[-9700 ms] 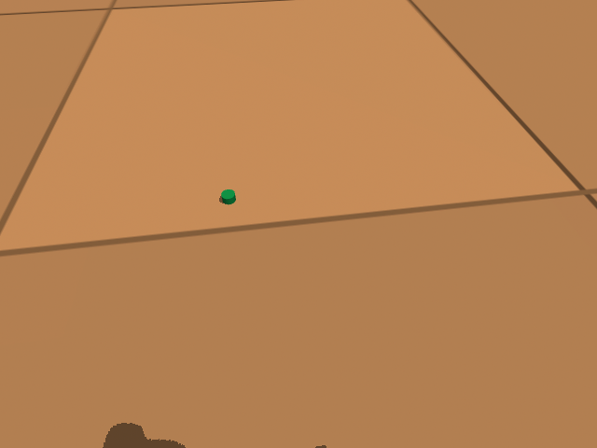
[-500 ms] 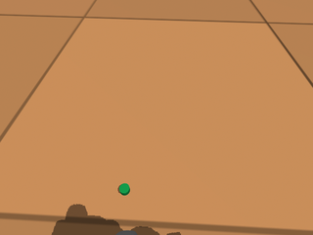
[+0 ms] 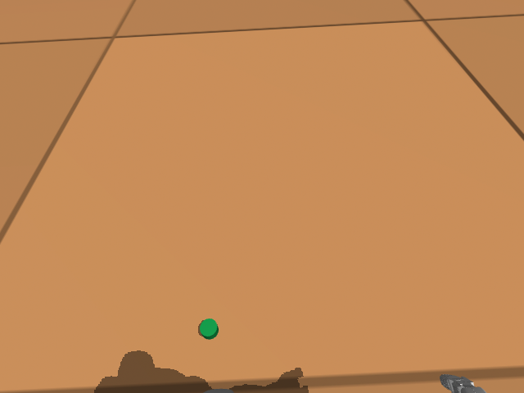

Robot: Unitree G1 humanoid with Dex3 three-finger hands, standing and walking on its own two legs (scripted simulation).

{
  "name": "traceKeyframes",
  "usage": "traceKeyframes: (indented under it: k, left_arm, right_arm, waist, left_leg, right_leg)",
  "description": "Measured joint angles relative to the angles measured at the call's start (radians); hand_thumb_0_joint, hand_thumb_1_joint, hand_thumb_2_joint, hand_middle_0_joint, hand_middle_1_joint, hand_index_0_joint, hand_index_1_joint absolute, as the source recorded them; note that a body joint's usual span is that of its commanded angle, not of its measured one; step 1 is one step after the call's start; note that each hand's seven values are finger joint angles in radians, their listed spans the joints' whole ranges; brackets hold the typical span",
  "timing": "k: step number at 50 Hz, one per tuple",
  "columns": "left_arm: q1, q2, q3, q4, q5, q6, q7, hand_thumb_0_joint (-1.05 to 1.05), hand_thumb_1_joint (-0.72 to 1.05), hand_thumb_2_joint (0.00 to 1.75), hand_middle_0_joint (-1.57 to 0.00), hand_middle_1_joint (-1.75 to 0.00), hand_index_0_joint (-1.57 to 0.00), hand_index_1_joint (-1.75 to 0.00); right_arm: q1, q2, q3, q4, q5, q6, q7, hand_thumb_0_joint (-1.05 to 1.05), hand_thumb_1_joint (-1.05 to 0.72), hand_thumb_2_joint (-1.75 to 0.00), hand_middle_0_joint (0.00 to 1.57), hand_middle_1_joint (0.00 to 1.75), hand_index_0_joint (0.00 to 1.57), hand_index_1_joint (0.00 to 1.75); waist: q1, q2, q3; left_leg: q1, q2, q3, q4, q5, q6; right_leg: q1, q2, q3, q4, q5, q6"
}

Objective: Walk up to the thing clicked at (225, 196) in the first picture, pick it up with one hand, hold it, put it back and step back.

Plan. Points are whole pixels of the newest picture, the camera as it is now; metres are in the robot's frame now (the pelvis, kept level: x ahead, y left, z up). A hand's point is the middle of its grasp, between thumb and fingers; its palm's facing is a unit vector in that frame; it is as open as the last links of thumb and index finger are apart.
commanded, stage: walk up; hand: left
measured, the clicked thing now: (209, 329) +0.44 +0.24 -0.75
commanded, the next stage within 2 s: stand in 1.30 s
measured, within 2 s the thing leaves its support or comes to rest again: neither
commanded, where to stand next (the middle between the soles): +0.05 +0.01 m, yaw -1 degrees
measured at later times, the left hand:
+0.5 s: hand out of the picture +0.06 +0.22 -0.17, palm faces -0.08 -0.93 -0.36, open 7.4 cm
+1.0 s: hand out of the picture +0.02 +0.35 -0.17, palm faces -0.01 -0.92 -0.40, open 7.4 cm
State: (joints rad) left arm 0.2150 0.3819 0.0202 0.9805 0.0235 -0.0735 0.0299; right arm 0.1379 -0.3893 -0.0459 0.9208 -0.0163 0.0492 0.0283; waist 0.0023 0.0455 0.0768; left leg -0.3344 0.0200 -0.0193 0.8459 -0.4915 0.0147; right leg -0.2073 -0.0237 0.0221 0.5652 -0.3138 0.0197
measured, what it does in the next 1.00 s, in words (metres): steps on the spot: right foot, then left foot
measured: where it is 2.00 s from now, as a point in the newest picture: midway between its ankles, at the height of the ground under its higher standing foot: outside the picture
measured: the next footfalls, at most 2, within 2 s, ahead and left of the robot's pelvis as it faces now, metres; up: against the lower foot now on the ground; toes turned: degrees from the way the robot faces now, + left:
right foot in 0.38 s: +0.04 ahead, -0.17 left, +0.00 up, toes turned +1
left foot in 0.78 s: +0.04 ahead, +0.13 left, +0.00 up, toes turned -1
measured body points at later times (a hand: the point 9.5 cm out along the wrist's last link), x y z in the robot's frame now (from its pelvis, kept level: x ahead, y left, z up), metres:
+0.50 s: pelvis -0.04 -0.03 -0.02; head +0.00 -0.04 +0.43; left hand +0.07 +0.27 -0.14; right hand +0.00 -0.39 -0.13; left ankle -0.01 +0.13 -0.69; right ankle -0.01 -0.17 -0.73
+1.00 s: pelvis -0.03 +0.04 -0.01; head +0.00 +0.08 +0.43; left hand +0.02 +0.40 -0.14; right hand +0.04 -0.29 -0.09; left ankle +0.01 +0.16 -0.73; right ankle +0.01 -0.14 -0.66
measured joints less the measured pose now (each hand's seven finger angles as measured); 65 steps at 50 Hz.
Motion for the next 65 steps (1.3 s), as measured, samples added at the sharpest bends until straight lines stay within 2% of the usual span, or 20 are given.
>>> traceKeyframes:
  k: [3,5,6,9,13,18,20,24,26,30,36,38,40,45,53,56,59,62,63,65]
  left_arm:
    - [-0.012,0.010,-0.001,-0.010,0.006,0.010,-0.003,0.01,0.90,0.89,-0.21,-0.30,-0.20,-0.30]
    - [-0.031,0.023,0.004,-0.024,0.002,0.039,-0.013,0.01,0.90,0.89,-0.21,-0.30,-0.20,-0.30]
    - [-0.048,0.032,0.012,-0.034,-0.001,0.060,-0.016,0.01,0.90,0.89,-0.21,-0.30,-0.20,-0.30]
    - [-0.096,0.052,0.036,-0.064,0.001,0.121,-0.021,0.01,0.90,0.89,-0.21,-0.30,-0.20,-0.30]
    - [-0.124,0.085,0.067,-0.108,-0.001,0.148,-0.040,0.01,0.90,0.89,-0.20,-0.30,-0.20,-0.30]
    - [-0.103,0.071,0.070,-0.095,-0.008,0.130,-0.064,0.01,0.91,0.89,-0.20,-0.30,-0.20,-0.30]
    - [-0.099,0.043,0.067,-0.071,-0.002,0.110,-0.058,0.01,0.91,0.89,-0.20,-0.30,-0.20,-0.30]
    - [-0.081,-0.013,0.037,-0.054,0.009,0.100,-0.053,0.01,0.91,0.89,-0.21,-0.30,-0.20,-0.30]
    - [-0.075,-0.038,0.025,-0.044,0.012,0.088,-0.049,0.01,0.90,0.89,-0.21,-0.30,-0.20,-0.30]
    - [-0.026,-0.054,0.023,-0.054,0.014,0.037,-0.037,0.01,0.90,0.89,-0.21,-0.30,-0.21,-0.30]
    - [0.075,0.010,0.048,-0.073,0.015,0.006,-0.032,0.01,0.90,0.89,-0.21,-0.30,-0.21,-0.30]
    - [0.098,0.044,0.055,-0.067,0.015,0.022,-0.039,0.01,0.90,0.89,-0.21,-0.30,-0.21,-0.30]
    - [0.107,0.074,0.062,-0.057,0.007,0.056,-0.036,0.01,0.90,0.89,-0.21,-0.30,-0.21,-0.30]
    - [0.070,0.117,0.073,-0.030,0.003,0.135,-0.033,0.01,0.90,0.89,-0.20,-0.30,-0.20,-0.30]
    - [0.018,0.146,0.107,-0.126,0.023,0.174,-0.086,0.01,0.91,0.89,-0.20,-0.30,-0.20,-0.30]
    - [0.000,0.127,0.097,-0.121,-0.001,0.164,-0.079,0.01,0.91,0.89,-0.20,-0.30,-0.20,-0.30]
    - [-0.004,0.092,0.071,-0.087,-0.020,0.134,-0.075,0.01,0.91,0.89,-0.20,-0.30,-0.20,-0.30]
    - [-0.006,0.049,0.054,-0.058,-0.015,0.103,-0.064,0.01,0.91,0.89,-0.20,-0.30,-0.20,-0.30]
    - [-0.015,0.027,0.052,-0.052,-0.005,0.096,-0.059,0.01,0.91,0.89,-0.20,-0.30,-0.20,-0.30]
    - [-0.023,0.002,0.040,-0.054,0.007,0.093,-0.060,0.01,0.91,0.89,-0.21,-0.30,-0.20,-0.30]
  right_arm:
    - [0.000,-0.005,-0.003,0.019,0.016,-0.019,0.001,0.00,-0.90,-0.90,0.21,0.30,0.20,0.30]
    - [0.009,-0.005,-0.002,0.035,0.018,-0.048,-0.008,0.00,-0.90,-0.90,0.21,0.30,0.20,0.30]
    - [0.010,0.003,-0.003,0.045,0.013,-0.060,-0.018,0.00,-0.90,-0.90,0.21,0.30,0.20,0.30]
    - [0.023,0.022,0.003,0.049,0.015,-0.078,-0.044,0.00,-0.90,-0.90,0.21,0.30,0.20,0.30]
    - [0.058,0.026,0.005,0.037,0.005,-0.090,-0.077,0.00,-0.90,-0.90,0.21,0.30,0.21,0.30]
    - [0.090,-0.037,-0.011,0.016,-0.016,-0.074,-0.067,0.00,-0.90,-0.90,0.21,0.30,0.21,0.30]
    - [0.087,-0.070,-0.015,0.013,-0.011,-0.054,-0.062,0.00,-0.90,-0.90,0.21,0.30,0.21,0.30]
    - [0.070,-0.076,-0.019,0.033,0.012,-0.024,-0.067,0.00,-0.90,-0.90,0.21,0.30,0.20,0.30]
    - [0.073,-0.076,-0.018,0.037,0.016,-0.026,-0.058,0.00,-0.91,-0.90,0.21,0.30,0.20,0.29]
    - [0.111,-0.068,-0.026,0.022,-0.030,-0.007,-0.006,0.00,-0.91,-0.90,0.21,0.30,0.20,0.29]
    - [0.131,-0.060,-0.038,0.003,-0.035,-0.017,0.045,0.01,-0.91,-0.90,0.21,0.30,0.20,0.30]
    - [0.131,-0.057,-0.038,0.001,-0.016,-0.044,0.042,0.01,-0.90,-0.90,0.21,0.30,0.20,0.30]
    - [0.128,-0.049,-0.036,-0.004,-0.010,-0.081,0.017,0.00,-0.90,-0.90,0.21,0.30,0.20,0.30]
    - [0.113,0.011,0.005,-0.004,-0.001,-0.113,-0.039,0.00,-0.90,-0.90,0.21,0.30,0.21,0.30]
    - [0.150,-0.001,-0.005,-0.032,0.004,-0.133,-0.103,0.00,-0.90,-0.90,0.22,0.30,0.21,0.30]
    - [0.153,-0.033,-0.016,-0.036,0.000,-0.123,-0.097,0.00,-0.90,-0.90,0.22,0.30,0.21,0.30]
    - [0.144,-0.064,-0.020,-0.049,-0.010,-0.096,-0.071,0.00,-0.90,-0.90,0.21,0.30,0.21,0.30]
    - [0.132,-0.091,-0.017,-0.060,-0.008,-0.066,-0.052,0.00,-0.90,-0.90,0.21,0.30,0.21,0.30]
    - [0.122,-0.097,-0.016,-0.054,-0.003,-0.059,-0.053,0.00,-0.90,-0.90,0.21,0.30,0.20,0.30]
    - [0.106,-0.081,-0.010,-0.033,0.009,-0.050,-0.061,0.00,-0.90,-0.90,0.21,0.30,0.20,0.30]
  waist:
    - [-0.002,-0.001,0.010]
    - [-0.006,-0.012,0.018]
    - [-0.001,-0.034,0.031]
    - [-0.003,-0.058,0.063]
    - [-0.004,-0.100,0.089]
    - [-0.023,-0.099,0.079]
    - [-0.037,-0.055,0.087]
    - [-0.033,-0.050,0.083]
    - [-0.030,-0.039,0.075]
    - [-0.028,-0.011,0.035]
    - [0.010,-0.008,0.005]
    - [0.025,-0.022,-0.002]
    - [0.034,-0.050,-0.002]
    - [0.030,-0.102,0.009]
    - [0.034,-0.179,0.070]
    - [0.019,-0.184,0.083]
    - [-0.008,-0.166,0.072]
    - [-0.023,-0.110,0.056]
    - [-0.028,-0.075,0.069]
    - [-0.020,-0.061,0.072]
  left_leg:
    - [0.019,0.016,0.001,-0.111,0.055,-0.003]
    - [0.055,0.019,0.012,-0.246,0.234,-0.021]
    - [0.053,0.006,0.024,-0.241,0.240,-0.034]
    - [0.026,0.014,0.020,-0.207,0.209,-0.039]
    - [0.003,0.038,0.018,-0.200,0.218,-0.047]
    - [-0.040,0.077,0.015,-0.127,0.188,-0.059]
    - [-0.076,0.109,-0.019,-0.047,0.153,-0.037]
    - [-0.124,-0.002,-0.096,0.149,-0.031,0.000]
    - [-0.119,-0.020,-0.077,0.174,-0.009,0.004]
    - [-0.107,-0.009,-0.025,0.195,0.006,0.002]
    - [-0.083,0.019,-0.010,0.062,-0.020,-0.003]
    - [-0.037,0.017,0.009,-0.074,0.051,0.000]
    - [-0.005,-0.007,0.036,-0.143,0.187,-0.022]
    - [0.006,-0.010,0.051,-0.126,0.159,-0.010]
    - [0.015,0.032,0.053,-0.134,0.166,-0.027]
    - [0.009,0.052,0.047,-0.120,0.161,-0.037]
    - [-0.010,0.070,0.040,-0.092,0.145,-0.038]
    - [-0.064,0.103,0.017,0.001,0.097,-0.031]
    - [-0.081,0.114,-0.013,0.041,0.083,-0.010]
    - [-0.101,0.068,-0.055,0.103,-0.024,0.007]
  right_leg:
    - [-0.005,-0.023,0.007,0.011,-0.008,0.014]
    - [-0.032,-0.040,0.008,0.072,-0.040,0.023]
    - [-0.060,-0.052,0.026,0.127,-0.054,0.014]
    - [-0.166,0.009,0.088,0.372,-0.196,-0.018]
    - [-0.262,0.050,0.121,0.568,-0.194,-0.042]
    - [-0.180,0.003,0.055,0.289,-0.157,-0.032]
    - [-0.139,0.030,0.020,0.204,-0.063,-0.011]
    - [-0.155,0.017,0.025,0.229,-0.060,-0.011]
    - [-0.149,0.010,0.023,0.201,-0.043,-0.012]
    - [-0.132,-0.004,-0.002,0.152,-0.031,-0.031]
    - [-0.103,-0.051,0.002,0.112,-0.030,-0.040]
    - [-0.102,-0.074,0.018,0.127,-0.043,-0.036]
    - [-0.134,-0.088,0.064,0.214,-0.089,-0.054]
    - [-0.241,0.008,0.126,0.483,-0.158,-0.048]
    - [-0.371,0.027,0.155,0.676,-0.064,-0.018]
    - [-0.347,0.012,0.161,0.616,-0.039,-0.014]
    - [-0.256,-0.024,0.094,0.407,-0.078,-0.006]
    - [-0.141,-0.002,0.027,0.201,-0.066,0.008]
    - [-0.137,0.017,0.010,0.209,-0.065,0.019]
    - [-0.152,0.015,0.012,0.241,-0.075,0.019]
